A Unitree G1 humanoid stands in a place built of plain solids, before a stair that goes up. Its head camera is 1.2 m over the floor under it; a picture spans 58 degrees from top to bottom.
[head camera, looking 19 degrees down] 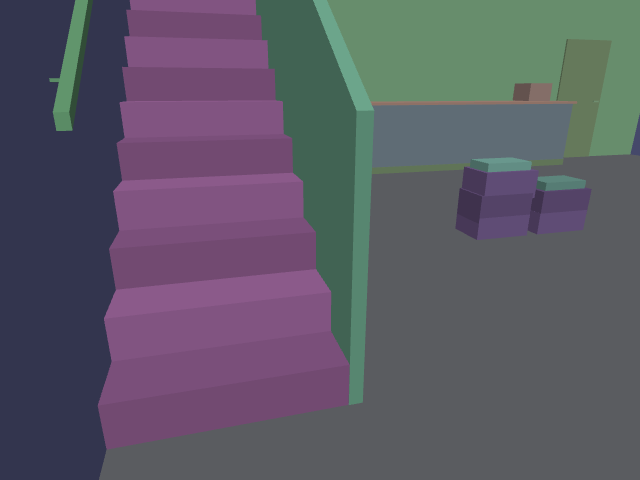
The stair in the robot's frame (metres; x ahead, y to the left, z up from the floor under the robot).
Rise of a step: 0.19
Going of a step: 0.26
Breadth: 0.90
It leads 15 degrees to the left of straight ahead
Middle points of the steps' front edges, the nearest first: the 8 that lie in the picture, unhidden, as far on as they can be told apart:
1.32 0.32 0.19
1.57 0.39 0.38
1.83 0.45 0.57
2.08 0.52 0.76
2.33 0.59 0.95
2.59 0.66 1.14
2.84 0.72 1.33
3.09 0.79 1.52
